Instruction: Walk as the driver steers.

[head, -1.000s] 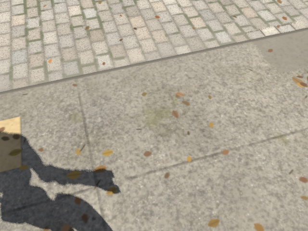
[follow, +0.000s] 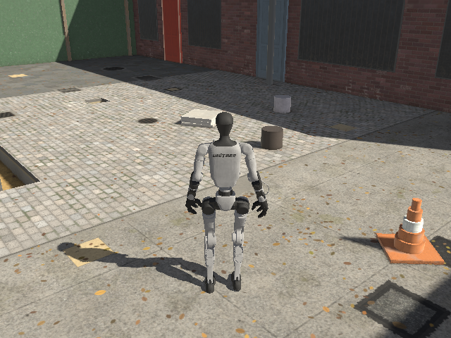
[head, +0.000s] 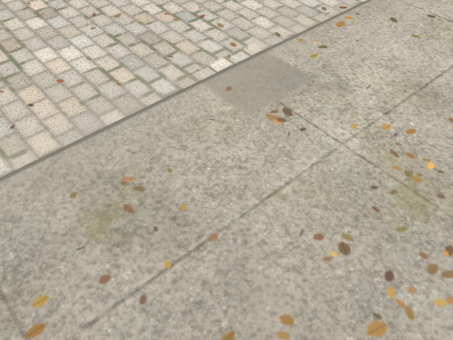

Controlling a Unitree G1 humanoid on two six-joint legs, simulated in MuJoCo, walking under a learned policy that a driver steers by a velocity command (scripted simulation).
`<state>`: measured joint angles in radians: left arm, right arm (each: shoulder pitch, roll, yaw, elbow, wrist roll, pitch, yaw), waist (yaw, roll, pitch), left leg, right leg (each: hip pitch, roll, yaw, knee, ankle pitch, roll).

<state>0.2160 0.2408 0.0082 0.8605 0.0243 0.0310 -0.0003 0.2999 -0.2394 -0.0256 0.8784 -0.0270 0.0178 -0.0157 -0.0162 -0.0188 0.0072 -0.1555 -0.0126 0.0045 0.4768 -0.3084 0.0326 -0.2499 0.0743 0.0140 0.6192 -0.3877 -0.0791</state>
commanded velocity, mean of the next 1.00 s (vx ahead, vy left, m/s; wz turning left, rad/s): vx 0.43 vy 0.00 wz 0.34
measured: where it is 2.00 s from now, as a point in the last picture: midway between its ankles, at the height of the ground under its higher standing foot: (147, 247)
